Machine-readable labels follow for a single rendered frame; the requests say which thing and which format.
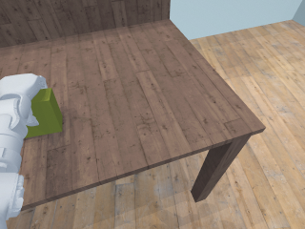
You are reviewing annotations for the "left robot upper arm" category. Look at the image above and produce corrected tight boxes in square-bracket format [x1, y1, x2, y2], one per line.
[0, 172, 25, 229]

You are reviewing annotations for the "table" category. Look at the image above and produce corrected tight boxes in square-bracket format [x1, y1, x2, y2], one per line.
[0, 0, 266, 212]

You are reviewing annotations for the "left robot forearm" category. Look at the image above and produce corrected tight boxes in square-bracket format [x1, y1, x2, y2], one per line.
[0, 91, 31, 174]

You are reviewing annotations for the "sponge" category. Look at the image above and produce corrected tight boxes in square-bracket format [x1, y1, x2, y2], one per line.
[25, 88, 63, 138]

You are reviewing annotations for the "left robot hand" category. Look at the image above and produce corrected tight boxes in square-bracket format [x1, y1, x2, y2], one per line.
[0, 73, 48, 127]

